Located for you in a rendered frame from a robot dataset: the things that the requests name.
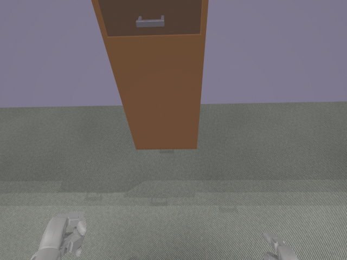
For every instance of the robot left hand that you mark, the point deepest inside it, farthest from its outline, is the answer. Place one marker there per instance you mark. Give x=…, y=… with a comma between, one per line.
x=55, y=235

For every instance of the handle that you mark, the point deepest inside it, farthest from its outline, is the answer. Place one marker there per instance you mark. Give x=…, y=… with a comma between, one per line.
x=150, y=22

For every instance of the cabinet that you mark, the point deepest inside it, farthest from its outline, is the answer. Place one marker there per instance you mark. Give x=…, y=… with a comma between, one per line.
x=159, y=79

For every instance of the robot right hand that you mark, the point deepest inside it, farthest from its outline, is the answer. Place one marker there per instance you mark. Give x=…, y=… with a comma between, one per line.
x=284, y=252

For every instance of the drawer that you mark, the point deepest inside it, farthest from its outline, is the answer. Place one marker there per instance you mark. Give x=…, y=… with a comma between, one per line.
x=180, y=16

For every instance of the robot left forearm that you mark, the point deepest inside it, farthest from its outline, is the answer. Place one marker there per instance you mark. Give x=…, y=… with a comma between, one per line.
x=47, y=254

